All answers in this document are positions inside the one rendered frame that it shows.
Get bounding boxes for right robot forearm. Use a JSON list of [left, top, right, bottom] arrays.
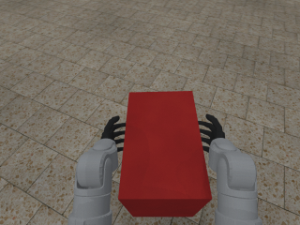
[[208, 138, 263, 225]]

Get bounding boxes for left robot forearm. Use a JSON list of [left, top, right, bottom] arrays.
[[67, 138, 118, 225]]

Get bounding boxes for left robot hand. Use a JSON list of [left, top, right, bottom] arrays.
[[100, 115, 126, 152]]

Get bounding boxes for right robot hand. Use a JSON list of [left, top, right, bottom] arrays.
[[198, 114, 225, 153]]

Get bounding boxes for carton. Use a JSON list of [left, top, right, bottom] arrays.
[[118, 91, 212, 218]]

